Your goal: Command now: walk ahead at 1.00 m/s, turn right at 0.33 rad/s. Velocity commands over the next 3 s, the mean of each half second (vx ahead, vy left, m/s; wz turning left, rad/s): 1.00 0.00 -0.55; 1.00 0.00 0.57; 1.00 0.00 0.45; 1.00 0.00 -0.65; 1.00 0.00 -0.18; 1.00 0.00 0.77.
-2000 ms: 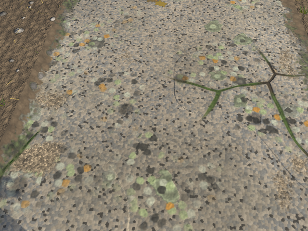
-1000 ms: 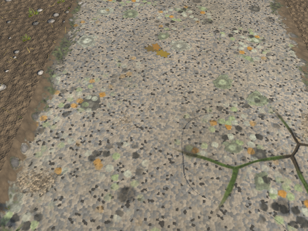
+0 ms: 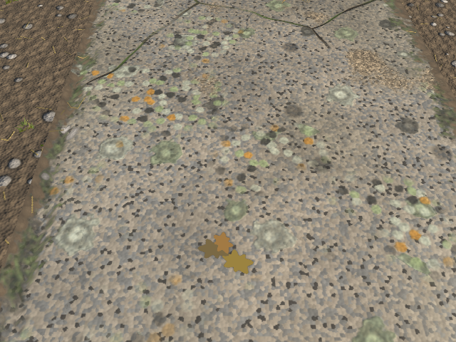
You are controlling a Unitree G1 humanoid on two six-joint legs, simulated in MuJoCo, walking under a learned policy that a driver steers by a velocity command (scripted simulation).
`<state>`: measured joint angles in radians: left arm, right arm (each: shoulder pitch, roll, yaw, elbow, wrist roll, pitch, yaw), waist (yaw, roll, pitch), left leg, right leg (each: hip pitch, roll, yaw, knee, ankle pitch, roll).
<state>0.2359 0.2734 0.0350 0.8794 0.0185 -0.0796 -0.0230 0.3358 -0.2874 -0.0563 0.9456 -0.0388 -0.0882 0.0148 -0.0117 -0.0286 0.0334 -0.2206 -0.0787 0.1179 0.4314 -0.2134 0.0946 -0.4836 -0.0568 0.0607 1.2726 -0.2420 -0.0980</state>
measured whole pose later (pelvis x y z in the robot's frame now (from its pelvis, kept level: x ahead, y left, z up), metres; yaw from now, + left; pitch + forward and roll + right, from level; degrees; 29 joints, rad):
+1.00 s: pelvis +0.98 -0.12 +0.00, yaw +2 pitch +1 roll +1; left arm 0.02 0.24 -0.05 0.61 0.06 -0.08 -0.02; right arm 0.51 -0.30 -0.07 0.92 0.00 -0.06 0.01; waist -0.07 -0.01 0.01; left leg -0.07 -0.20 -0.12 0.33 -0.26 0.16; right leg -0.72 -0.14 0.10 0.92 -0.16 0.05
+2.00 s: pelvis +1.94 -0.05 -0.03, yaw -6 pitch +0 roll +2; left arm 0.03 0.31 0.03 0.68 0.02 -0.02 -0.08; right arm 0.47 -0.27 -0.04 0.92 -0.03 -0.08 -0.02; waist -0.03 -0.03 0.04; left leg 0.28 0.01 0.32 0.38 -0.47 -0.05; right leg -0.64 0.01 -0.17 0.71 -0.04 -0.19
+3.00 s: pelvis +2.91 -0.16 -0.02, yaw +13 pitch +3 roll -2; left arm 0.11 0.28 0.01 0.65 0.06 -0.09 0.01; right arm 0.37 -0.35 -0.07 0.84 -0.01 -0.06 0.01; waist -0.06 0.03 0.02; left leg -0.24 -0.10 -0.12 1.22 -0.36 0.12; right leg -0.44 0.00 -0.01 0.60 -0.21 0.01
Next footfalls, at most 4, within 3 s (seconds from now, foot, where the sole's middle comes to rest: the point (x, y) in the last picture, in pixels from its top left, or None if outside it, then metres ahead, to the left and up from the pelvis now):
0.30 right None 0.48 -0.08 -0.77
0.74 left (259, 210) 0.95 -0.09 -0.77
1.16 right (297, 127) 1.37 -0.28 -0.77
1.58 left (218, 78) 1.70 0.06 -0.77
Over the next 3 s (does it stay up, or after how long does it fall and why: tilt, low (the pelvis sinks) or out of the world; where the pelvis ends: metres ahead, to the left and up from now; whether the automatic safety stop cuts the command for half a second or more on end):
stays up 2.91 -0.16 -0.02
